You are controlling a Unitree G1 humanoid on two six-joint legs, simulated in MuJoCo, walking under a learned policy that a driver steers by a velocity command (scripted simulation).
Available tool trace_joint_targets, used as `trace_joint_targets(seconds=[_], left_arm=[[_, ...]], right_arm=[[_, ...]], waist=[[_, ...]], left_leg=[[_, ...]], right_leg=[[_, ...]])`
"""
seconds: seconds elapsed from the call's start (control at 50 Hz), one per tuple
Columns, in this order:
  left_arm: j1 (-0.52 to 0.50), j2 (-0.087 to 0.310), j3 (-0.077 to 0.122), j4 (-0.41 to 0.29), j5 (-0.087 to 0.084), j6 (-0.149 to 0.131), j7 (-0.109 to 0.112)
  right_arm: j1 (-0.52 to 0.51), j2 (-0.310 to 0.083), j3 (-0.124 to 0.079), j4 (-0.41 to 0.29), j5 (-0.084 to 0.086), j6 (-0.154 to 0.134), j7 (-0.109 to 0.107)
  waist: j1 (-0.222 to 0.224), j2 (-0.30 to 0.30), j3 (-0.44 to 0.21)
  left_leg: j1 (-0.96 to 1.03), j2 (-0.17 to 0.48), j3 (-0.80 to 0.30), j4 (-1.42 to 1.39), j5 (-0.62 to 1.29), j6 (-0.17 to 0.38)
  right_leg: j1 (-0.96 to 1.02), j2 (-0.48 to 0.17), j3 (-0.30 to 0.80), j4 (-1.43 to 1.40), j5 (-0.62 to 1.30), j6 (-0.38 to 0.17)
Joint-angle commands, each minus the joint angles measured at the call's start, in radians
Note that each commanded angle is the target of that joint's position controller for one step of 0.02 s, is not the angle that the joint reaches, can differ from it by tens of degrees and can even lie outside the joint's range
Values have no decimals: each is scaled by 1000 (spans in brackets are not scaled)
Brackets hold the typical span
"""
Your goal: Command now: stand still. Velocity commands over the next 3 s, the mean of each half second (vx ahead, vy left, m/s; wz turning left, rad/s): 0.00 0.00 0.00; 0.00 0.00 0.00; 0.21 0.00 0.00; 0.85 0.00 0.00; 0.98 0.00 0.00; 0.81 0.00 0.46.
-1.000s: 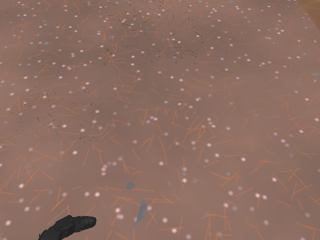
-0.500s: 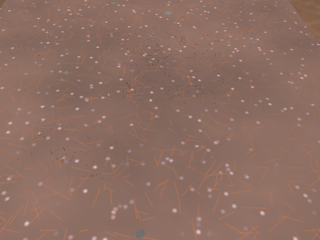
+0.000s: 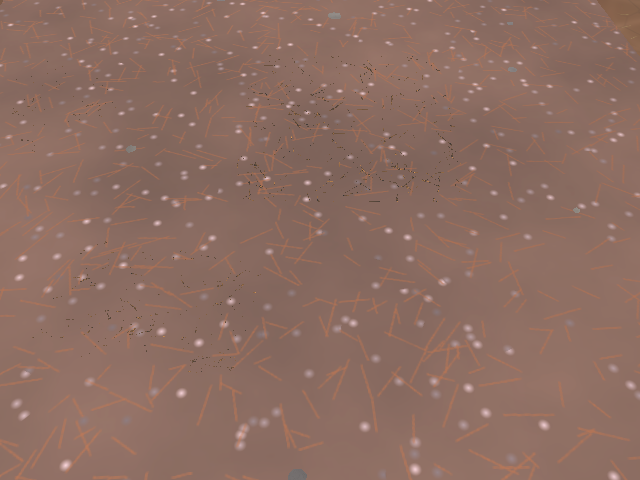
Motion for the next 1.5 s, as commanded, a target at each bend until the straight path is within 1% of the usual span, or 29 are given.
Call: trace_joint_targets(seconds=[0.02,0.24,0.54,0.86,1.24,1.26,1.28,1.3,1.32,1.34,1.36,1.38,1.4,1.42,1.44,1.46,1.48,1.5], left_arm=[[19,96,18,-17,0,-4,4],[20,84,18,22,1,-4,6],[53,68,12,57,0,-6,8],[84,58,6,71,-1,-8,10],[107,53,5,74,-3,-8,13],[139,44,4,89,-6,-7,13],[143,63,13,87,-18,-9,12],[80,79,19,53,-21,-22,7],[-17,37,7,-3,-37,-47,-4],[-96,46,7,-44,-42,-71,-15],[-109,69,18,-57,-40,-89,-23],[-77,66,22,-55,-36,-105,-30],[-47,67,24,-53,-35,-117,-36],[-42,71,27,-54,-35,-125,-38],[-57,63,27,-58,-33,-131,-40],[-61,48,25,-58,-34,-133,-42],[-63,27,20,-91,53,-89,-82],[-39,28,27,-96,54,-66,-93]], right_arm=[[53,-95,-17,-14,0,-4,-3],[70,-84,-15,4,-1,-3,-5],[112,-66,-10,20,-1,-3,-5],[147,-54,-7,24,1,-4,-3],[172,-47,-5,21,2,-5,-2],[211,-54,-10,38,6,-2,-5],[224,-101,-26,33,20,1,-7],[280,-136,-38,32,31,-6,-8],[309,-192,-57,31,40,-24,-6],[282,-207,-65,15,31,-45,-7],[245,-170,-56,-4,14,-65,-5],[205,-142,-49,-24,13,-78,1],[181,-131,-47,-41,22,-81,7],[173,-134,-49,-53,33,-80,9],[170,-141,-50,-61,36,-78,8],[167,-157,-53,-69,34,-75,8],[185,-169,-59,-47,-47,-66,19],[180,-174,-65,-48,-51,-62,23]], waist=[[1,12,-20],[3,7,3],[4,5,23],[4,5,27],[4,5,30],[-1,23,-19],[-10,59,17],[-48,93,85],[-77,208,144],[-86,205,205],[-62,137,200],[-33,105,156],[-17,92,117],[-15,101,92],[-20,115,76],[-16,136,71],[-8,158,64],[4,171,84]], left_leg=[[-77,42,-35,-106,194,28],[-81,36,-30,-131,130,26],[-87,31,-27,-149,91,27],[-83,30,-25,-152,110,29],[-75,30,-26,-152,138,32],[-51,19,-22,-166,-93,50],[-66,45,-78,-189,-394,90],[-55,137,-215,-266,-620,150],[-6,301,-439,-401,-703,229],[10,413,-587,-471,-606,284],[77,424,-586,-459,-483,277],[130,394,-522,-427,-392,249],[151,360,-444,-415,-328,218],[132,319,-357,-419,-275,186],[77,269,-279,-419,-224,162],[12,235,-220,-413,-200,154],[-50,195,-169,-422,-250,166],[-110,196,-150,-401,-275,178]], right_leg=[[99,-37,33,-54,200,-43],[97,-35,31,-73,146,-35],[86,-33,29,-86,109,-29],[84,-33,28,-86,122,-25],[87,-34,26,-80,142,-21],[94,5,-18,-46,-72,-27],[13,36,-49,14,-346,-38],[-145,25,-41,91,-452,-47],[-284,13,-82,245,-298,-46],[-411,-59,-20,386,-218,-57],[-519,-99,21,488,-191,-66],[-560,-125,38,530,-153,-74],[-548,-138,34,488,-117,-74],[-475,-139,11,376,-94,-64],[-365,-115,-29,283,-69,-50],[-261,-86,-71,219,-64,-36],[-152,-34,-136,143,-122,-27],[-61,-16,-177,106,-114,-22]])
